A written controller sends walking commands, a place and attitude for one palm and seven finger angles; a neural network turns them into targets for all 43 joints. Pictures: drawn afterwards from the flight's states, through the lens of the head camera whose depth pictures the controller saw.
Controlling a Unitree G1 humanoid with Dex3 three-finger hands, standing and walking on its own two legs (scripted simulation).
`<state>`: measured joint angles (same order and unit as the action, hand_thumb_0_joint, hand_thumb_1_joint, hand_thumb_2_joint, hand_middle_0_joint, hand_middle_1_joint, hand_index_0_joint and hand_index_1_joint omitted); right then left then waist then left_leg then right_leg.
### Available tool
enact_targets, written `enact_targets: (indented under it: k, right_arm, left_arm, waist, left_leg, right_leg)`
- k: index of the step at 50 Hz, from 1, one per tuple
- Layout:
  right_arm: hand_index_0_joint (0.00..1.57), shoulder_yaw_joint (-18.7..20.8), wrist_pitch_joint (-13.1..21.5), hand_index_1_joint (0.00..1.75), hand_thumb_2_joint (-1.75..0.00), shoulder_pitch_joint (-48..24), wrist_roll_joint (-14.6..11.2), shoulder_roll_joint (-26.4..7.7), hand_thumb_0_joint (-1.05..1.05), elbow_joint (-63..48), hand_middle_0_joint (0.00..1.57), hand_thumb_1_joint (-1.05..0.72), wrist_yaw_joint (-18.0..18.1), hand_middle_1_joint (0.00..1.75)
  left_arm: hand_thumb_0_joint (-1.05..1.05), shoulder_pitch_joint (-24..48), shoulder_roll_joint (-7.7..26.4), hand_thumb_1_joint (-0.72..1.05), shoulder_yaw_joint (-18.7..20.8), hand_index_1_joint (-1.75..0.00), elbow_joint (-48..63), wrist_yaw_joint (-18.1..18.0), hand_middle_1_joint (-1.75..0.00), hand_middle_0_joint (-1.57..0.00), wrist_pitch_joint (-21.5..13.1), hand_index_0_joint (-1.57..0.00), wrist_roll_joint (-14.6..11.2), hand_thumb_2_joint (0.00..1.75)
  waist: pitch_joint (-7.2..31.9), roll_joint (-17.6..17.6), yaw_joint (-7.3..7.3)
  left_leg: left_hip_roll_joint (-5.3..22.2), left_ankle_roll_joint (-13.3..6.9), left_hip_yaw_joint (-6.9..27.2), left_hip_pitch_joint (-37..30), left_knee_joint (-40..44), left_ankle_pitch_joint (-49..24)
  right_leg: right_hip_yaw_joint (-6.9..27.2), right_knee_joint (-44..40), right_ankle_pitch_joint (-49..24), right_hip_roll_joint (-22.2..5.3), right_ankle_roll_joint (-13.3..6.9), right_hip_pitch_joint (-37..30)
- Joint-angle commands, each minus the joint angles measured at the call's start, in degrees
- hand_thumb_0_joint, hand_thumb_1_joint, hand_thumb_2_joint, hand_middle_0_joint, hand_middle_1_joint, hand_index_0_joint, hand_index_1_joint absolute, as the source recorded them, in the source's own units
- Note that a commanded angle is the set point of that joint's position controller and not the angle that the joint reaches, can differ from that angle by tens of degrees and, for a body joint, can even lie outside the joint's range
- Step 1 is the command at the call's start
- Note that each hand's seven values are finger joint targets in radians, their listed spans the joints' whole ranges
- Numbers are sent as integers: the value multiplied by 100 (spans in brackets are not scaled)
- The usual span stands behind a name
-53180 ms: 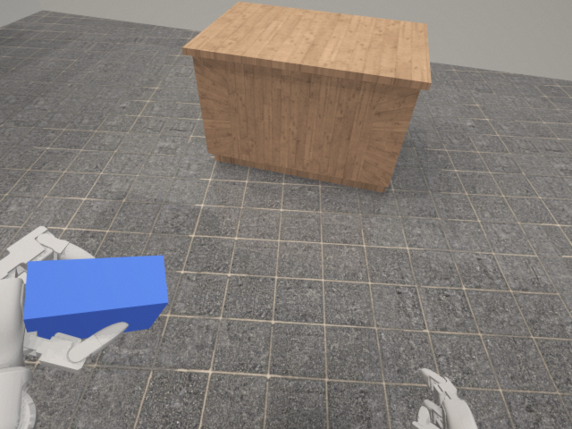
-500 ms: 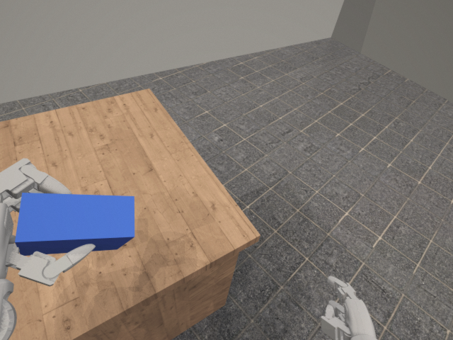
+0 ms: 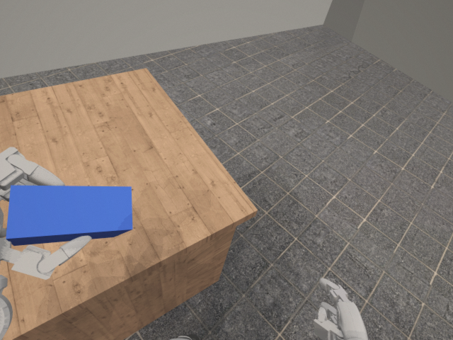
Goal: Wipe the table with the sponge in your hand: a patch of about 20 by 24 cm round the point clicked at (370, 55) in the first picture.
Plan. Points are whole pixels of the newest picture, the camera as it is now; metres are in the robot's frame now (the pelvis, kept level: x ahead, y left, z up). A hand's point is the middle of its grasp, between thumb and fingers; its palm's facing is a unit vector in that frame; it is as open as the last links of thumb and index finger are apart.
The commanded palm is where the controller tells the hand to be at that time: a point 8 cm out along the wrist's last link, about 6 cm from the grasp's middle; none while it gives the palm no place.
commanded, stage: step back with the hand held close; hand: left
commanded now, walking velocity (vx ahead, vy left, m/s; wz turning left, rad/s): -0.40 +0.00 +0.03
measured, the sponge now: (89, 215) +0.23 +0.22 +0.14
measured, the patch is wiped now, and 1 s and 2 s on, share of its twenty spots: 0.90 0.90 0.90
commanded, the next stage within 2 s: stop stepping back and stand still in 0.40 s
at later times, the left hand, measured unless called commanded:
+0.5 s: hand out of the picture +0.06 +0.23 +0.16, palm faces +0.30 -0.89 -0.33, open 9.7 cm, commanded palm +0.01 +0.27 +0.18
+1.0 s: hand out of the picture -0.12 +0.26 +0.18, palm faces +0.38 -0.86 -0.35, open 9.7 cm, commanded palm -0.17 +0.30 +0.18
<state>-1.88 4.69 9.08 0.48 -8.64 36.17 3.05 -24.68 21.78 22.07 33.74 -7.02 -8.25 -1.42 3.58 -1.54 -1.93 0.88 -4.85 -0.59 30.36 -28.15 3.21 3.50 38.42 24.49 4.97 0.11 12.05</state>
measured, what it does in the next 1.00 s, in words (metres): walks backwards: right foot, then left foot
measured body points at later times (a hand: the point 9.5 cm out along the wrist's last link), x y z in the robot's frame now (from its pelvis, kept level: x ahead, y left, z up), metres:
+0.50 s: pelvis -0.16 -0.01 +0.00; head -0.16 +0.05 +0.45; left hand +0.03 +0.27 +0.18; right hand +0.00 -0.25 -0.05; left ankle +0.00 +0.05 -0.73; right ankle -0.19 -0.16 -0.69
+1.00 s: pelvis -0.32 +0.01 +0.00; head -0.36 +0.05 +0.45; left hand -0.15 +0.31 +0.19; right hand -0.18 -0.20 -0.07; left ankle -0.34 +0.12 -0.73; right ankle -0.26 -0.10 -0.68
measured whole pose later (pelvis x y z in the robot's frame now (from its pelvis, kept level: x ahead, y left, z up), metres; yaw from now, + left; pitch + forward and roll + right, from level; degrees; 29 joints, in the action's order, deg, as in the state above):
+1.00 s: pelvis -0.32 +0.01 +0.00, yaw +2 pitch -1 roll -2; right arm -2.6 7.1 18.1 -2.0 -8.0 35.6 1.1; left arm -28.8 24.1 20.7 31.3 -6.0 -7.8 -2.4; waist 5.0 -3.6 2.2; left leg 1.9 -0.8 -0.7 14.0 -34.8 20.2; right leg -3.5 53.9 22.1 0.0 0.0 30.1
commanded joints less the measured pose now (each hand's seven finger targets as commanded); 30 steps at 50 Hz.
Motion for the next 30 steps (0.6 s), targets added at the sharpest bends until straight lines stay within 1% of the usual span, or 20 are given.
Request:
enact_targets:
  k: [1, 5, 6, 7, 8, 10, 11, 12, 13, 14, 15, 16, 18, 20, 22, 26, 27, 28, 29, 30]
  right_arm:
    - [20, 401, 378, 30, -90, -509, 51, -1007, 0, -586, 20, -90, 6, 30]
    - [20, 427, 270, 30, -90, -749, 16, -987, 0, -752, 20, -90, -24, 30]
    - [20, 478, 154, 30, -90, -561, -17, -958, 0, -744, 20, -90, -31, 30]
    - [20, 536, 94, 30, -90, -511, -150, -814, 0, -756, 20, -90, -4, 30]
    - [20, 573, 112, 30, -90, -529, -227, -863, 0, -821, 20, -90, 58, 30]
    - [20, 364, 19, 30, -90, -743, -146, -749, 0, -1080, 20, -90, 119, 30]
    - [20, 283, -54, 30, -90, -746, -133, -827, 0, -1051, 20, -90, 143, 30]
    - [20, 261, -106, 30, -90, -623, -157, -906, 0, -1012, 20, -90, 175, 30]
    - [20, 304, -100, 30, -90, -537, -176, -1028, 0, -981, 20, -90, 157, 30]
    - [20, 354, -66, 30, -90, -520, -140, -984, 0, -975, 20, -90, 75, 30]
    - [20, 401, 28, 30, -90, -616, 8, -1007, 0, -944, 20, -90, 48, 30]
    - [20, 440, 73, 30, -90, -596, -15, -1041, 0, -933, 20, -90, 46, 30]
    - [20, 437, 204, 30, -90, -525, -50, -1015, 0, -915, 20, -90, 8, 30]
    - [20, 428, 300, 30, -90, -599, -59, -1089, 0, -992, 20, -90, 14, 30]
    - [20, 429, 356, 30, -90, -587, -23, -1106, 0, -988, 20, -90, 42, 30]
    - [20, 461, 441, 30, -90, -380, 42, -1061, 0, -793, 20, -90, 73, 30]
    - [20, 458, 418, 30, -90, -283, 35, -1018, 0, -781, 20, -90, 57, 30]
    - [20, 480, 375, 30, -90, -181, -12, -993, 0, -754, 20, -90, 55, 30]
    - [20, 540, 284, 30, -90, -192, -58, -1013, 0, -759, 20, -90, 66, 30]
    - [20, 451, 170, 30, -90, -282, -99, -1062, 0, -805, 20, -90, 64, 30]
  left_arm:
    - [0, 322, 1040, 10, 407, -160, 1523, -12, -160, -120, -500, -120, -96, 130]
    - [0, -39, 1269, 10, 720, -160, 1753, 103, -160, -120, -612, -120, -223, 130]
    - [0, -200, 1501, 10, 925, -160, 1811, 111, -160, -120, -632, -120, -208, 130]
    - [0, -119, 1229, 10, 630, -160, 1806, 141, -160, -120, -635, -120, -301, 130]
    - [0, -123, 1350, 10, 725, -160, 1717, 94, -160, -120, -664, -120, -335, 130]
    - [0, -241, 1297, 10, 666, -160, 1410, 55, -160, -120, -506, -120, -285, 130]
    - [0, -36, 1399, 10, 774, -160, 1149, 58, -160, -120, -429, -120, -239, 130]
    - [0, 94, 1205, 10, 567, -160, 872, 80, -160, -120, -426, -120, -223, 130]
    - [0, 111, 1242, 10, 621, -160, 641, 83, -160, -120, -410, -120, -241, 130]
    - [0, -70, 1309, 10, 660, -160, 674, 71, -160, -120, -357, -120, -330, 130]
    - [0, 12, 1202, 10, 498, -160, 944, 118, -160, -120, -322, -120, -311, 130]
    - [0, 151, 1111, 10, 444, -160, 1146, 74, -160, -120, -332, -120, -375, 130]
    - [0, 157, 928, 10, 257, -160, 1520, -31, -160, -120, -219, -120, -294, 130]
    - [0, -6, 980, 10, 276, -160, 1845, -105, -160, -120, -124, -120, -202, 130]
    - [0, -53, 1128, 10, 446, -160, 2080, -145, -160, -120, -124, -120, -130, 130]
    - [0, -219, 1182, 10, 588, -160, 1668, -187, -160, -120, -165, -120, -126, 130]
    - [0, -299, 1157, 10, 568, -160, 1463, -173, -160, -120, -133, -120, -144, 130]
    - [0, -238, 1173, 10, 476, -160, 1394, -143, -160, -120, -128, -120, -139, 130]
    - [0, -30, 1171, 10, 366, -160, 1429, -127, -160, -120, -147, -120, -185, 130]
    - [0, 282, 1181, 10, 300, -160, 1415, -116, -160, -120, -100, -120, -302, 130]
  waist:
    - [1646, 1441, 42]
    - [1797, 1006, 0]
    - [1917, 378, 53]
    - [1699, -681, 177]
    - [1306, -1154, 298]
    - [317, -377, 353]
    - [82, -38, 366]
    - [156, 117, 406]
    - [488, 344, 306]
    - [1066, 930, 147]
    - [1163, 1067, 89]
    - [1114, 1369, 116]
    - [832, 1378, 100]
    - [636, 1426, 82]
    - [646, 1579, 51]
    - [868, 1889, 62]
    - [1028, 1690, 48]
    - [1098, 858, 79]
    - [818, -501, 216]
    - [619, -692, 348]
  left_leg:
    - [1084, 103, 1389, -3083, 575, -1324]
    - [896, 274, 953, -2862, -138, -841]
    - [588, 416, 676, -2938, -784, -461]
    - [75, 627, 292, -3082, -1752, 551]
    - [-250, 688, 137, -2994, -2649, 1367]
    - [-328, 628, 199, -1360, -2362, 1435]
    - [-332, 579, 197, -1065, -1503, 409]
    - [-50, 443, 451, -1343, -727, -1400]
    - [577, 177, 1189, -2157, -135, -3308]
    - [1306, -50, 2057, -2748, 442, -3913]
    - [1425, 224, 2190, -1915, 929, -1972]
    - [1507, 119, 2288, -1487, 1233, -326]
    - [1317, -183, 2075, -1008, 1523, 1353]
    - [1165, -110, 1924, -127, 2012, 2957]
    - [1030, 10, 1777, 355, 2307, 3511]
    - [622, 368, 1194, -89, 1931, 3086]
    - [331, 615, 822, -565, 1274, 2794]
    - [-265, 880, 119, -1591, -504, 2427]
    - [-621, 853, -93, -2143, -3103, 2191]
    - [-669, 808, 144, -1181, -5129, 2239]
  right_leg:
    - [23, -1285, -450, -85, -64, 811]
    - [-83, -2203, -1351, -343, -113, 532]
    - [31, -2307, -2073, -649, -289, 625]
    - [263, -2260, -2871, -1216, -605, 1239]
    - [260, -2163, -3378, -1707, -818, 1934]
    - [166, -1533, -5046, -1716, -743, 1470]
    - [-89, -986, -5701, -1446, -461, 1100]
    - [-263, -482, -5821, -1111, -192, 933]
    - [-334, 131, -4021, -536, -21, 1222]
    - [-114, 974, -377, -68, -71, 1643]
    - [233, 1633, 818, -28, -63, 1134]
    - [386, 1811, 857, -89, -81, 1044]
    - [285, 1609, 200, -200, -44, 908]
    - [-82, 1454, -92, -40, -39, 258]
    - [-347, 1365, -127, 186, -51, -270]
    - [-618, -307, 231, 330, -243, -662]
    - [-653, -1259, 227, 170, -401, -598]
    - [-442, -2539, -508, -438, -643, 219]
    - [421, -3087, -1721, -1534, -982, 1580]
    - [713, -2959, -2332, -2237, -1256, 1823]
